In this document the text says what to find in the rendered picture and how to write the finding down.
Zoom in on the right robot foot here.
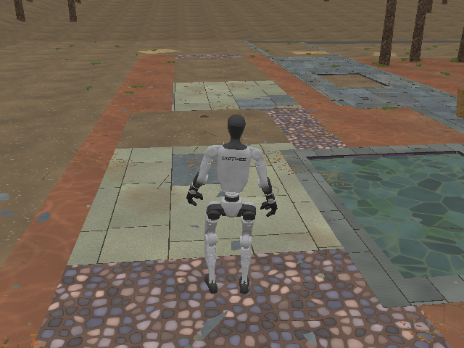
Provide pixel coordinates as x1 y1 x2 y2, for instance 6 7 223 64
239 276 249 294

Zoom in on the left robot thigh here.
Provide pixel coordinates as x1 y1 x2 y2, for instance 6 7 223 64
204 201 222 247

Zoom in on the robot right forearm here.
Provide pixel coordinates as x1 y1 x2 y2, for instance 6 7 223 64
262 177 276 204

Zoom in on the left robot upper arm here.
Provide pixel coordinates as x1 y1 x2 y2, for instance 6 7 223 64
196 145 220 183

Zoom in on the right robot upper arm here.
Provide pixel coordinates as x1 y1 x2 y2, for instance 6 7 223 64
250 147 269 188

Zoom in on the right robot hand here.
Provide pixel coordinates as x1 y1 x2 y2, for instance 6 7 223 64
260 202 277 217

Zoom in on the robot left forearm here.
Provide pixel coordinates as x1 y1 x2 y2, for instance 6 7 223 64
188 172 203 194

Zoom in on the left robot hand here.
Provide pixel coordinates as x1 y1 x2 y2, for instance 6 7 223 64
186 192 203 206

